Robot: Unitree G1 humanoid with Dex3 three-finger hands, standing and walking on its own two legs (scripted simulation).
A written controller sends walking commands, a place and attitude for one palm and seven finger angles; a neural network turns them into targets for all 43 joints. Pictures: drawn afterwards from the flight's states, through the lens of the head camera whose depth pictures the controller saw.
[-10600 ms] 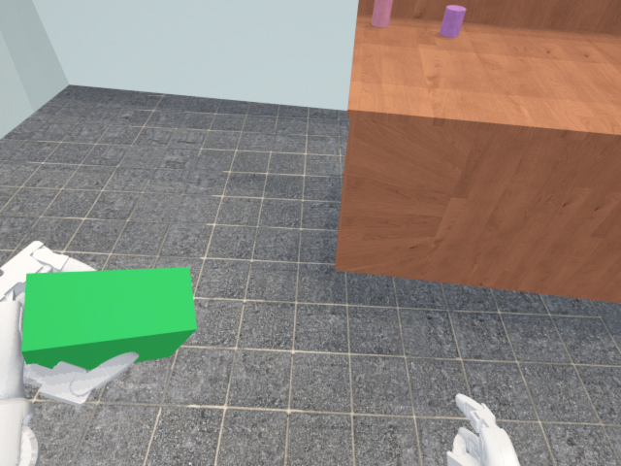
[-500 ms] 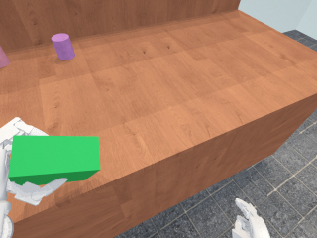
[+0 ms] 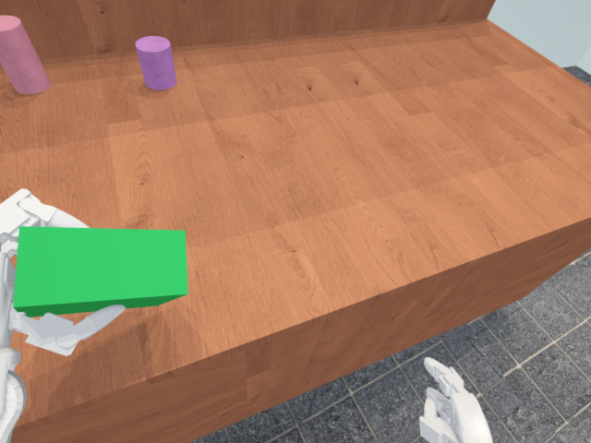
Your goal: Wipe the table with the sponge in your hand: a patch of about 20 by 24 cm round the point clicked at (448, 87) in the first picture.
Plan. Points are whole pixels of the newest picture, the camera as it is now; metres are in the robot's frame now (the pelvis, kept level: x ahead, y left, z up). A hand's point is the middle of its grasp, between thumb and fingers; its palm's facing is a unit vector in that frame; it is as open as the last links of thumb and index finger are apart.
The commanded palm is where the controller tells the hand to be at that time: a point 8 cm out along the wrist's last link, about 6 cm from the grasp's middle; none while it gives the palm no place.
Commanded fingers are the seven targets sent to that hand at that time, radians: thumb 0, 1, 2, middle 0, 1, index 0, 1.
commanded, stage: come to a stop and stand still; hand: left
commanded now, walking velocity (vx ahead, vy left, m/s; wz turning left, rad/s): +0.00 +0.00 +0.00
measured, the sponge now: (127, 273) +0.24 +0.22 +0.13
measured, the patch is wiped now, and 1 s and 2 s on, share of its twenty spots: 0.00 0.00 0.00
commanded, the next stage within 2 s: look again from close up in 1.20 s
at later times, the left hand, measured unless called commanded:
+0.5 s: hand (4, 261) +0.22 +0.30 +0.18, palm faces +0.37 -0.83 -0.40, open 10.3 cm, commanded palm +0.15 +0.34 +0.18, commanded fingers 0.00 0.10 1.30 -1.20 -1.60 -1.20 -1.60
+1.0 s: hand out of the picture +0.18 +0.34 +0.16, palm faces +0.40 -0.84 -0.37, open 10.3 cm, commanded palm +0.12 +0.37 +0.18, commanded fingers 0.00 0.10 1.30 -1.20 -1.60 -1.20 -1.60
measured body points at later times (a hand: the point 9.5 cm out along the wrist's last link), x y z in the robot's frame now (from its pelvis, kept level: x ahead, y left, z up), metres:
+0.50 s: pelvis +0.00 +0.06 +0.00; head +0.05 +0.08 +0.44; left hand +0.19 +0.34 +0.20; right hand +0.19 -0.15 -0.08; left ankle -0.02 +0.09 -0.73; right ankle +0.02 -0.07 -0.74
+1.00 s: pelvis -0.04 +0.09 -0.02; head -0.01 +0.12 +0.43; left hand +0.15 +0.38 +0.18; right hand +0.14 -0.15 -0.08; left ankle +0.00 +0.25 -0.74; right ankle -0.01 -0.04 -0.74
